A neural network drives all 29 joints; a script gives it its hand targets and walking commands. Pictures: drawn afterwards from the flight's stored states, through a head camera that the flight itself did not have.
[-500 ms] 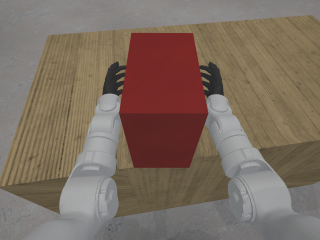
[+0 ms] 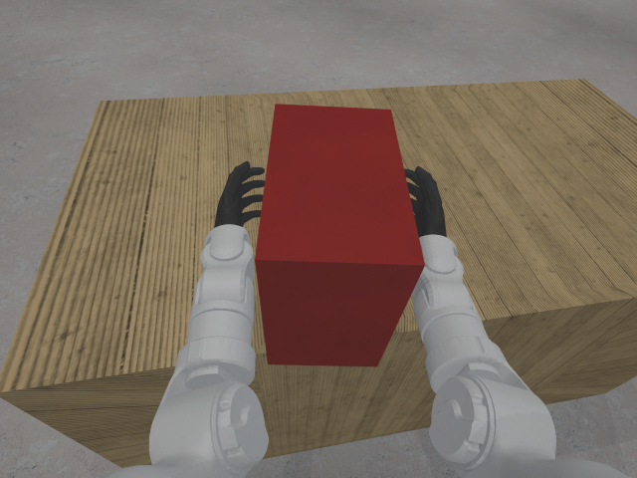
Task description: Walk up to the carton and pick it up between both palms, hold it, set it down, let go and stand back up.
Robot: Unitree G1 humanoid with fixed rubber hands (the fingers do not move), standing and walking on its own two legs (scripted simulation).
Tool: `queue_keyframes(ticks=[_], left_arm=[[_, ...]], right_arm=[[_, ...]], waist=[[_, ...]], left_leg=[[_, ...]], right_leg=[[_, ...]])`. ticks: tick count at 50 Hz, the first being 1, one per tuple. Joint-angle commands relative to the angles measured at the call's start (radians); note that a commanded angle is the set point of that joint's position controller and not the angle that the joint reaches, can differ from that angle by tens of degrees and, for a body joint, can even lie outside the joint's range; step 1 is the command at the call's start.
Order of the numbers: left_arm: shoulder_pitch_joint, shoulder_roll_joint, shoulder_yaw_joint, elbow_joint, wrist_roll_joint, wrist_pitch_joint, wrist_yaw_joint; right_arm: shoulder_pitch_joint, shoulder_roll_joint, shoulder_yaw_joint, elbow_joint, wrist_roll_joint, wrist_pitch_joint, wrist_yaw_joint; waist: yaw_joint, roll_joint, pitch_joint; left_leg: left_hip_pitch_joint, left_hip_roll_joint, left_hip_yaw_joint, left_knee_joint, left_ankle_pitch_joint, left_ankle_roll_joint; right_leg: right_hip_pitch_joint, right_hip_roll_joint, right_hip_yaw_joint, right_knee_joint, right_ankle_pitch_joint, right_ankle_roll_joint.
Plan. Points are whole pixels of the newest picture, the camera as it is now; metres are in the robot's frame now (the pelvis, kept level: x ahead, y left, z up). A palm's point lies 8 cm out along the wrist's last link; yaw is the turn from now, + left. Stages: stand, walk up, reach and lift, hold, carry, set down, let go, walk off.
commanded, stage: reach and lift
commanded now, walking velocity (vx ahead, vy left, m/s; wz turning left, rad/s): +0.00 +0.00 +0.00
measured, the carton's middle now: (328, 240) +0.41 +0.00 +0.06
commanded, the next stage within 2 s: none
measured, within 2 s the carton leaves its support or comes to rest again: leaves its support in 1.90 s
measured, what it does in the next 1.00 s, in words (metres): stands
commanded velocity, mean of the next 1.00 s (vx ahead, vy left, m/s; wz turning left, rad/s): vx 0.00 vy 0.00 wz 0.00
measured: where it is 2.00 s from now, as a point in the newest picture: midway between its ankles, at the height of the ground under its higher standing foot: outside the picture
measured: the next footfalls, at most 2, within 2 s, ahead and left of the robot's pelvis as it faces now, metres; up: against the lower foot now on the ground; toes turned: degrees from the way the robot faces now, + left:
none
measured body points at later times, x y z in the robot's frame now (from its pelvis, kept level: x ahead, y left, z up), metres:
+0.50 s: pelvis +0.00 +0.00 +0.00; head +0.01 +0.02 +0.45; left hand +0.41 +0.13 +0.10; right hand +0.40 -0.12 +0.10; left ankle -0.02 +0.11 -0.75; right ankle +0.00 -0.11 -0.75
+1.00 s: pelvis +0.00 +0.00 +0.00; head +0.02 +0.02 +0.45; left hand +0.41 +0.13 +0.10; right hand +0.40 -0.12 +0.10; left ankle -0.02 +0.11 -0.75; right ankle +0.00 -0.11 -0.75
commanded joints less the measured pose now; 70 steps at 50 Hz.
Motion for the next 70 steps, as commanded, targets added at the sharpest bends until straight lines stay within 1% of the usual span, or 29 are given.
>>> queue_keyframes(ticks=[1, 4, 8, 10, 14, 17, 18, 20, 23, 24, 25, 26, 32, 33, 34, 38, 43, 46, 48, 52, 54, 56, 58, 59, 62, 64, 66, 67, 70], left_arm=[[-0.482, -0.408, -0.279, -0.022, 0.003, 0.019, -0.084], [-0.496, -0.409, -0.273, -0.029, -0.005, 0.005, -0.084], [-0.485, -0.432, -0.294, -0.022, -0.019, -0.006, -0.072], [-0.479, -0.404, -0.250, 0.000, -0.001, -0.013, -0.076], [-0.475, -0.414, -0.260, -0.010, -0.008, -0.010, -0.076], [-0.468, -0.407, -0.242, 0.000, 0.003, -0.012, -0.081], [-0.469, -0.411, -0.257, -0.026, -0.012, -0.027, -0.079], [-0.466, -0.405, -0.254, 0.011, -0.001, -0.023, -0.082], [-0.476, -0.397, -0.263, -0.039, -0.010, -0.026, -0.072], [-0.485, -0.356, -0.239, -0.034, -0.004, -0.027, -0.073], [-0.498, -0.394, -0.254, -0.021, -0.010, -0.029, -0.073], [-0.500, -0.392, -0.245, -0.020, -0.002, -0.033, -0.072], [-0.440, -0.373, -0.235, -0.041, -0.002, -0.012, -0.074], [-0.470, -0.375, -0.243, -0.069, -0.011, -0.023, -0.069], [-0.450, -0.399, -0.241, -0.017, 0.010, -0.016, -0.067], [-0.466, -0.395, -0.250, -0.046, 0.001, -0.031, -0.065], [-0.450, -0.424, -0.258, -0.024, 0.011, -0.012, -0.064], [-0.469, -0.401, -0.269, -0.028, -0.010, -0.006, -0.064], [-0.470, -0.386, -0.250, -0.024, -0.010, -0.006, -0.068], [-0.475, -0.421, -0.267, -0.025, -0.011, -0.019, -0.060], [-0.479, -0.403, -0.257, -0.018, -0.004, -0.012, -0.058], [-0.467, -0.388, -0.233, -0.035, -0.004, -0.023, -0.060], [-0.477, -0.404, -0.238, 0.000, 0.003, -0.015, -0.065], [-0.457, -0.418, -0.255, -0.032, -0.014, -0.027, -0.061], [-0.441, -0.423, -0.254, 0.018, 0.008, 0.000, -0.065], [-0.473, -0.425, -0.272, -0.012, -0.010, -0.013, -0.061], [-0.508, -0.420, -0.283, -0.010, -0.027, -0.018, -0.051], [-0.516, -0.435, -0.302, -0.031, -0.035, -0.031, -0.047], [-0.520, -0.446, -0.299, 0.002, -0.031, -0.022, -0.040]], right_arm=[[-0.502, 0.382, 0.243, -0.017, -0.033, -0.019, 0.123], [-0.491, 0.397, 0.220, -0.026, -0.040, -0.018, 0.123], [-0.500, 0.381, 0.204, -0.057, -0.044, -0.033, 0.126], [-0.487, 0.397, 0.211, -0.052, -0.061, -0.025, 0.127], [-0.490, 0.378, 0.192, -0.064, -0.057, -0.026, 0.127], [-0.473, 0.386, 0.184, -0.061, -0.072, -0.018, 0.126], [-0.461, 0.400, 0.210, -0.082, -0.060, -0.033, 0.126], [-0.471, 0.397, 0.223, -0.068, -0.067, -0.027, 0.125], [-0.470, 0.392, 0.224, -0.089, -0.046, -0.036, 0.126], [-0.477, 0.387, 0.222, -0.086, -0.055, -0.031, 0.123], [-0.474, 0.385, 0.217, -0.065, -0.058, -0.034, 0.122], [-0.475, 0.401, 0.218, -0.068, -0.057, -0.034, 0.125], [-0.468, 0.378, 0.244, -0.117, -0.031, -0.033, 0.122], [-0.474, 0.386, 0.240, -0.113, -0.023, -0.040, 0.122], [-0.447, 0.386, 0.230, -0.048, -0.043, -0.032, 0.122], [-0.456, 0.393, 0.236, -0.089, -0.043, -0.046, 0.117], [-0.448, 0.400, 0.235, -0.057, -0.037, -0.040, 0.119], [-0.468, 0.382, 0.239, -0.059, -0.029, -0.033, 0.111], [-0.437, 0.395, 0.235, -0.046, -0.032, -0.024, 0.107], [-0.465, 0.418, 0.260, -0.062, -0.020, -0.043, 0.111], [-0.450, 0.414, 0.242, -0.027, -0.035, -0.027, 0.108], [-0.458, 0.409, 0.248, -0.080, -0.027, -0.035, 0.106], [-0.465, 0.408, 0.245, -0.047, -0.040, -0.031, 0.108], [-0.450, 0.424, 0.260, -0.081, -0.029, -0.047, 0.104], [-0.460, 0.404, 0.243, -0.035, -0.036, -0.033, 0.099], [-0.480, 0.423, 0.271, -0.060, -0.011, -0.046, 0.096], [-0.487, 0.430, 0.276, -0.034, -0.012, -0.043, 0.093], [-0.494, 0.446, 0.291, -0.054, 0.004, -0.054, 0.093], [-0.502, 0.417, 0.276, -0.024, -0.008, -0.046, 0.091]], waist=[[0.009, 0.095, -0.357], [-0.002, 0.101, -0.366], [-0.009, 0.117, -0.426], [0.008, 0.081, -0.397], [-0.016, 0.090, -0.382], [-0.023, 0.061, -0.367], [-0.014, 0.070, -0.405], [-0.016, 0.057, -0.382], [-0.015, 0.071, -0.423], [-0.008, 0.040, -0.378], [-0.023, 0.063, -0.381], [-0.007, 0.065, -0.383], [0.000, 0.057, -0.369], [0.004, 0.070, -0.395], [-0.010, 0.078, -0.351], [-0.005, 0.060, -0.400], [0.000, 0.091, -0.348], [-0.021, 0.073, -0.353], [-0.016, 0.046, -0.322], [0.002, 0.077, -0.388], [-0.013, 0.074, -0.359], [0.010, 0.055, -0.374], [-0.006, 0.057, -0.355], [0.004, 0.052, -0.389], [-0.021, 0.069, -0.344], [-0.003, 0.082, -0.389], [-0.010, 0.065, -0.396], [-0.005, 0.089, -0.446], [-0.016, 0.075, -0.413]], left_leg=[[0.105, -0.003, 0.079, -0.017, 0.459, -0.084], [0.044, -0.012, 0.082, -0.044, 0.394, -0.078], [0.088, -0.004, 0.068, -0.027, 0.450, -0.089], [0.047, -0.009, 0.079, -0.038, 0.420, -0.071], [0.058, -0.006, 0.074, -0.055, 0.418, -0.078], [0.057, -0.010, 0.080, -0.065, 0.391, -0.068], [0.061, -0.007, 0.079, -0.047, 0.465, -0.073], [0.035, -0.010, 0.077, -0.060, 0.436, -0.059], [0.056, -0.009, 0.076, -0.055, 0.457, -0.062], [0.024, -0.011, 0.071, -0.067, 0.426, -0.054], [0.017, -0.009, 0.076, -0.077, 0.396, -0.057], [0.020, -0.008, 0.075, -0.078, 0.401, -0.053], [0.030, -0.014, 0.079, -0.078, 0.424, -0.049], [0.017, -0.014, 0.082, -0.073, 0.425, -0.054], [0.017, -0.009, 0.077, -0.077, 0.395, -0.054], [0.028, -0.012, 0.077, -0.072, 0.409, -0.049], [0.030, -0.006, 0.077, -0.073, 0.411, -0.051], [0.038, -0.002, 0.064, -0.070, 0.419, -0.044], [0.015, -0.006, 0.070, -0.077, 0.385, -0.038], [0.017, -0.010, 0.069, -0.076, 0.367, -0.036], [0.013, -0.007, 0.067, -0.087, 0.356, -0.033], [-0.008, -0.013, 0.074, -0.085, 0.348, -0.024], [-0.025, -0.013, 0.076, -0.095, 0.321, -0.022], [-0.016, -0.012, 0.075, -0.080, 0.361, -0.023], [0.002, -0.009, 0.071, -0.085, 0.348, -0.024], [0.003, -0.011, 0.068, -0.070, 0.372, -0.031], [-0.006, -0.012, 0.067, -0.072, 0.359, -0.024], [0.002, -0.014, 0.064, -0.059, 0.396, -0.034], [0.051, -0.005, 0.060, -0.057, 0.398, -0.035]], right_leg=[[0.146, 0.013, -0.067, 0.026, 0.293, 0.027], [0.202, 0.004, -0.059, 0.035, 0.321, 0.034], [0.156, 0.009, -0.061, 0.030, 0.328, 0.025], [0.202, 0.002, -0.050, 0.031, 0.351, 0.032], [0.205, 0.001, -0.054, 0.028, 0.372, 0.037], [0.205, 0.005, -0.057, 0.016, 0.343, 0.038], [0.222, 0.010, -0.057, 0.031, 0.389, 0.037], [0.240, 0.001, -0.044, 0.030, 0.401, 0.042], [0.232, 0.008, -0.047, 0.032, 0.393, 0.039], [0.251, 0.005, -0.041, 0.020, 0.395, 0.038], [0.239, 0.000, -0.040, 0.022, 0.386, 0.036], [0.241, 0.003, -0.049, 0.024, 0.368, 0.033], [0.266, 0.006, -0.043, 0.017, 0.399, 0.034], [0.262, 0.005, -0.045, 0.021, 0.394, 0.030], [0.243, 0.002, -0.044, 0.011, 0.357, 0.026], [0.230, 0.006, -0.040, 0.012, 0.370, 0.023], [0.207, 0.010, -0.049, 0.004, 0.327, 0.018], [0.196, 0.008, -0.040, -0.005, 0.334, 0.016], [0.216, 0.008, -0.042, -0.005, 0.321, 0.022], [0.202, 0.004, -0.036, 0.001, 0.308, 0.016], [0.199, 0.002, -0.037, -0.006, 0.303, 0.016], [0.228, -0.001, -0.029, 0.001, 0.307, 0.022], [0.228, -0.002, -0.032, -0.004, 0.305, 0.021], [0.237, 0.001, -0.035, 0.012, 0.349, 0.024], [0.212, 0.002, -0.037, -0.006, 0.315, 0.019], [0.206, 0.006, -0.032, 0.001, 0.332, 0.012], [0.207, 0.000, -0.033, 0.004, 0.350, 0.017], [0.216, 0.007, -0.032, 0.015, 0.373, 0.013], [0.158, 0.010, -0.043, -0.006, 0.310, 0.006]])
